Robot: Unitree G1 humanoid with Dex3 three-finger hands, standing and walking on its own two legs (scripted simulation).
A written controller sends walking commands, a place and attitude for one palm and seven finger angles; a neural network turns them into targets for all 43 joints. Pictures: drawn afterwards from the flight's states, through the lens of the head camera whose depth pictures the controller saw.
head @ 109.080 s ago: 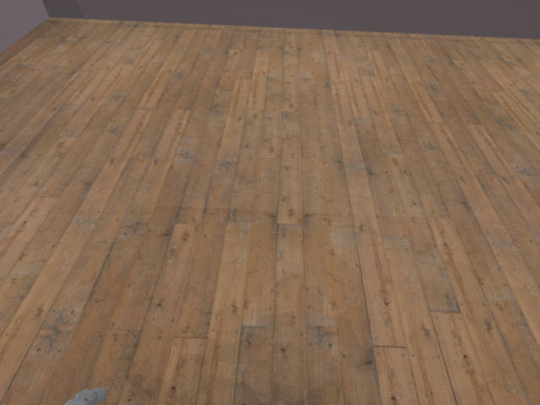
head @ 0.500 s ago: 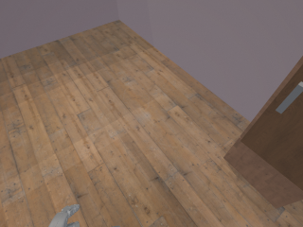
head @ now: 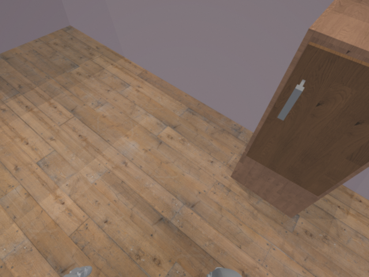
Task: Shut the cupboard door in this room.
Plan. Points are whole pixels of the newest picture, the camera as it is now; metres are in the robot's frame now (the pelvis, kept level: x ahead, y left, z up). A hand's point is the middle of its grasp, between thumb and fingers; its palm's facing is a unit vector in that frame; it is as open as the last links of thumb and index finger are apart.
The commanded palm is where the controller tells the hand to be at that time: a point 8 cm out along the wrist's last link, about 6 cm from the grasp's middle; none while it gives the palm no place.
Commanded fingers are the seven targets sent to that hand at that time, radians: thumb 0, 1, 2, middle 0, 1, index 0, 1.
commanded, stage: turn to face it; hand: left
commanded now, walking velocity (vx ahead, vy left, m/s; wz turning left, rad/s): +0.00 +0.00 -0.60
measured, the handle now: (291, 100) +0.65 -0.31 -0.02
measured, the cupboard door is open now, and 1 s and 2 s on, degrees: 3 3 3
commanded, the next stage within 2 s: take the last steps up to it in 0.76 s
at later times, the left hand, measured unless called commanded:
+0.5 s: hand (116, 268) +0.15 +0.17 -0.18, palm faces -0.25 -0.95 -0.20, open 7.4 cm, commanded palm none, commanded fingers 0.00 0.90 0.90 -0.20 -0.30 -0.20 -0.30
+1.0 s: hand (147, 259) +0.18 +0.10 -0.17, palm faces -0.43 -0.88 -0.20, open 7.4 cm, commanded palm none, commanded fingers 0.00 0.90 0.90 -0.20 -0.30 -0.20 -0.30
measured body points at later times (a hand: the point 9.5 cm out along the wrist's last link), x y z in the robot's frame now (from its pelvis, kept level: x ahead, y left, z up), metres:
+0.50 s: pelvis +0.02 +0.00 -0.01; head +0.06 +0.01 +0.43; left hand +0.17 +0.22 -0.17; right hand +0.03 -0.28 -0.13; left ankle +0.06 +0.10 -0.74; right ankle -0.03 -0.13 -0.71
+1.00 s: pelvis +0.03 -0.04 +0.00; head +0.05 -0.05 +0.44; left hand +0.20 +0.14 -0.15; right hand -0.06 -0.28 -0.15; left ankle +0.07 +0.07 -0.70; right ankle -0.04 -0.12 -0.74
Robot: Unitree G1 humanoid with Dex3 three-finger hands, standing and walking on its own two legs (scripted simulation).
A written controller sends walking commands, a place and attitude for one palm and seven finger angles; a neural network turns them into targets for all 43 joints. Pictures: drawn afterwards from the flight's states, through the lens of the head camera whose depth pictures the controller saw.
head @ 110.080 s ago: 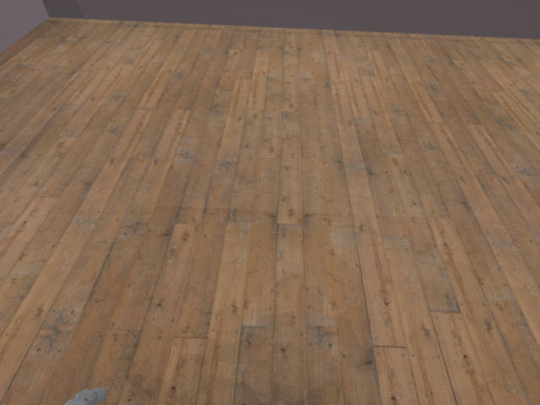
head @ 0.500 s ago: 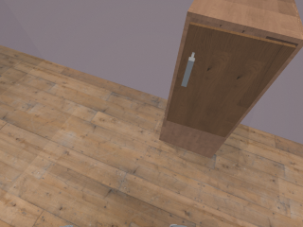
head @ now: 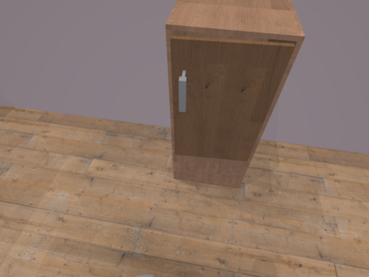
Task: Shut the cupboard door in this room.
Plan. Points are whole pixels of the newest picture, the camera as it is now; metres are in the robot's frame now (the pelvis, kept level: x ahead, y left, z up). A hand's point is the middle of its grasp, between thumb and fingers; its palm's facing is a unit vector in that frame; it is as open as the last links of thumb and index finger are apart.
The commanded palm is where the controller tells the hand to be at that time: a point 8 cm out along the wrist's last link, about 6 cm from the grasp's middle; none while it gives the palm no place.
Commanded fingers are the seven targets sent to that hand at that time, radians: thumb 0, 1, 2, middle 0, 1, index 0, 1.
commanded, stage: take the last steps up to it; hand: left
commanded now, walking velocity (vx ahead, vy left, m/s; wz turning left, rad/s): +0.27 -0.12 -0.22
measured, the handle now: (183, 91) +0.68 +0.03 -0.02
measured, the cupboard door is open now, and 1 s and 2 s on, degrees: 3 3 3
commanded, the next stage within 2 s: come to a stop and stand still in 0.52 s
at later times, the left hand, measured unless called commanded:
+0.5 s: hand (151, 236) +0.25 +0.10 -0.18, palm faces -0.17 -0.97 -0.18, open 7.4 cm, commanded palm none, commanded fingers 0.00 0.90 0.90 -0.20 -0.30 -0.20 -0.30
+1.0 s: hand (161, 234) +0.26 +0.08 -0.17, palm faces -0.05 -0.97 -0.24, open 7.3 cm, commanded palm none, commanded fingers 0.00 0.90 0.90 -0.20 -0.30 -0.20 -0.30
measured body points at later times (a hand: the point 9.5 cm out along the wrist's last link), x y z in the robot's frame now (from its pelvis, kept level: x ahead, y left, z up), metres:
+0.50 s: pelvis +0.12 -0.07 -0.01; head +0.16 -0.07 +0.43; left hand +0.26 +0.16 -0.16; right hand +0.00 -0.29 -0.16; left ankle +0.02 +0.11 -0.72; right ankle +0.15 -0.19 -0.74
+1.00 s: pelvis +0.21 -0.11 +0.00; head +0.25 -0.12 +0.44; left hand +0.26 +0.13 -0.16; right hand +0.30 -0.35 -0.15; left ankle +0.23 +0.00 -0.74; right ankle +0.15 -0.19 -0.74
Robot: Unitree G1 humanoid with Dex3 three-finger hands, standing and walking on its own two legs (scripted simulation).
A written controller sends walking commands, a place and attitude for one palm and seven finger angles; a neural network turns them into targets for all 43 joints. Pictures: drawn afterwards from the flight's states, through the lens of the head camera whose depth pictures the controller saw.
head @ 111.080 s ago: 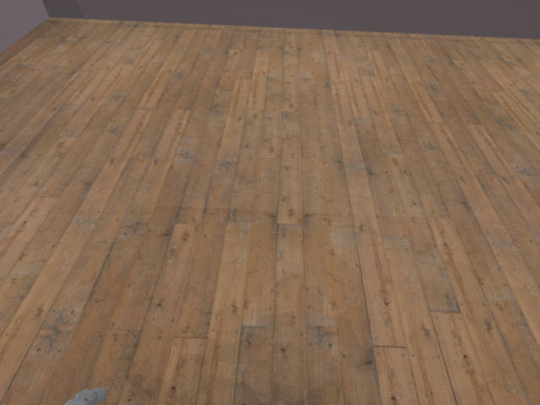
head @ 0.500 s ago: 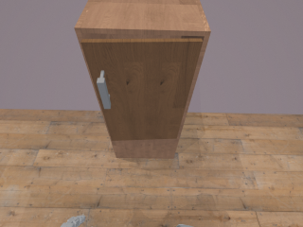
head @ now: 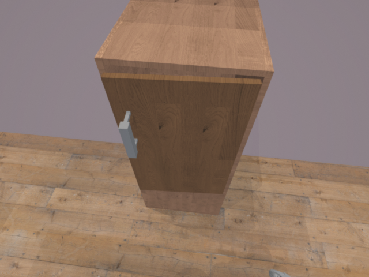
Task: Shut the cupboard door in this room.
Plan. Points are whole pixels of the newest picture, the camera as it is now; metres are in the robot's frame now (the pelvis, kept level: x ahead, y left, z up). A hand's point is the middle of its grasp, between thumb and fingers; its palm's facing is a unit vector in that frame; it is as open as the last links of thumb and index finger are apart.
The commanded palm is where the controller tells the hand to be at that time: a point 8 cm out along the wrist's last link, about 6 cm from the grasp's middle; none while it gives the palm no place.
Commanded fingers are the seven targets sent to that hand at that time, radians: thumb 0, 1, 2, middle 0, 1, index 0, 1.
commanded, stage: come to a stop and stand still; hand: left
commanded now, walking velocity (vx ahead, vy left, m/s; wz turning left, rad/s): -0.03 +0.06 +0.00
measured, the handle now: (130, 135) +0.45 +0.19 -0.01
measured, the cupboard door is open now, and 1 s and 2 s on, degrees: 3 3 3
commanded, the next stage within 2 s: none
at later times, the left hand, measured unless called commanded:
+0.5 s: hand out of the picture +0.04 +0.25 -0.17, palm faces -0.02 -0.98 -0.21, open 7.4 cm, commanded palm none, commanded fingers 0.00 0.90 0.90 -0.20 -0.30 -0.20 -0.30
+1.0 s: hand out of the picture -0.16 +0.25 -0.17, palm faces +0.07 -0.98 -0.17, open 7.4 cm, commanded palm none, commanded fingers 0.00 0.90 0.90 -0.20 -0.30 -0.20 -0.30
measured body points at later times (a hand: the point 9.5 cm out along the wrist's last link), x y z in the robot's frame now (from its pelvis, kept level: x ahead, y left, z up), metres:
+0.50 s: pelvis -0.04 +0.06 +0.00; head -0.04 +0.08 +0.45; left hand +0.04 +0.30 -0.15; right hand +0.01 -0.18 -0.14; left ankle -0.02 +0.13 -0.73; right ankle -0.05 -0.09 -0.73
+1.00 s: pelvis -0.09 +0.09 +0.00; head -0.10 +0.10 +0.45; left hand -0.16 +0.30 -0.16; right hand -0.05 -0.15 -0.14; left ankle -0.02 +0.13 -0.73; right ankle -0.06 -0.08 -0.73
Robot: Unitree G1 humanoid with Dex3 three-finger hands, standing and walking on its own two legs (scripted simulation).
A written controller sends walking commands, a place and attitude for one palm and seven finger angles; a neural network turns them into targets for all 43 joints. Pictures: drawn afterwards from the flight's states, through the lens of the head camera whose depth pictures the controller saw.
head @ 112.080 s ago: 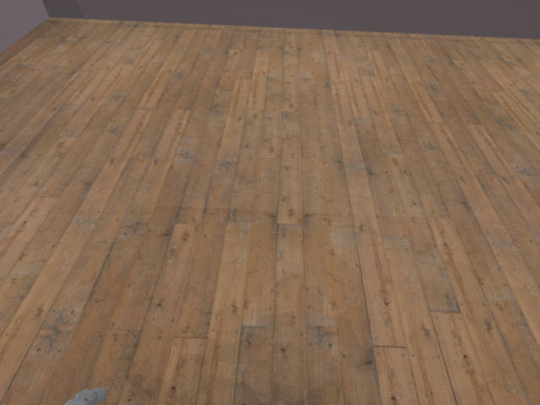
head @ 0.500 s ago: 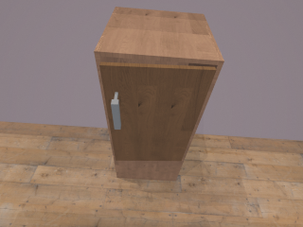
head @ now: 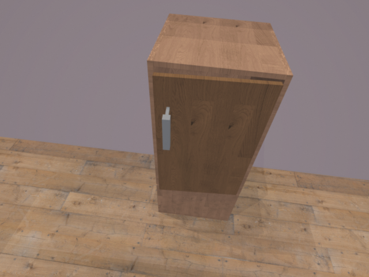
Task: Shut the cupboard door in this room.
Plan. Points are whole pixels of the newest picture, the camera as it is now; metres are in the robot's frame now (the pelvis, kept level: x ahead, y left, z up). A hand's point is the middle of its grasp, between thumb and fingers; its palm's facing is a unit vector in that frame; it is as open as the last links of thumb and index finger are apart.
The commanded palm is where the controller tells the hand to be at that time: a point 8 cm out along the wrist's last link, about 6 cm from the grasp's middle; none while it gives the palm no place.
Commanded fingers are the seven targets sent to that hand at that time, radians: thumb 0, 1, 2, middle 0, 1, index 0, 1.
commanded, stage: come to a stop and stand still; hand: left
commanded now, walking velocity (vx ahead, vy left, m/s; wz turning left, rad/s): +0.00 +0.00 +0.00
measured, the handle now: (167, 128) +0.54 +0.10 -0.02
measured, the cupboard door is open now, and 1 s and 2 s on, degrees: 3 3 3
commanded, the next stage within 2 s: look again from close up in 1.26 s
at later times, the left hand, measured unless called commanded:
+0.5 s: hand out of the picture -0.05 +0.12 -0.18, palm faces +0.08 -0.99 -0.11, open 7.4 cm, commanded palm none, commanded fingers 0.00 0.90 0.90 -0.20 -0.30 -0.20 -0.30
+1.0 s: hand out of the picture -0.05 +0.13 -0.19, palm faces +0.07 -0.99 -0.14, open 7.3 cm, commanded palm none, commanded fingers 0.00 0.90 0.90 -0.20 -0.30 -0.20 -0.30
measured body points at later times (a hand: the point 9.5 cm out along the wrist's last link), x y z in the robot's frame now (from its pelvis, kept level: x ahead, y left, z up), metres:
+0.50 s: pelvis -0.02 -0.03 +0.00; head -0.04 -0.01 +0.45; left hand -0.05 +0.17 -0.17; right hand -0.01 -0.25 -0.15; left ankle +0.07 +0.04 -0.73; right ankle +0.03 -0.17 -0.73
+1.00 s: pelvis -0.06 -0.03 +0.00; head -0.07 +0.00 +0.44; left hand -0.05 +0.19 -0.17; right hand -0.07 -0.24 -0.15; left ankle +0.03 +0.05 -0.74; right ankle -0.06 -0.16 -0.73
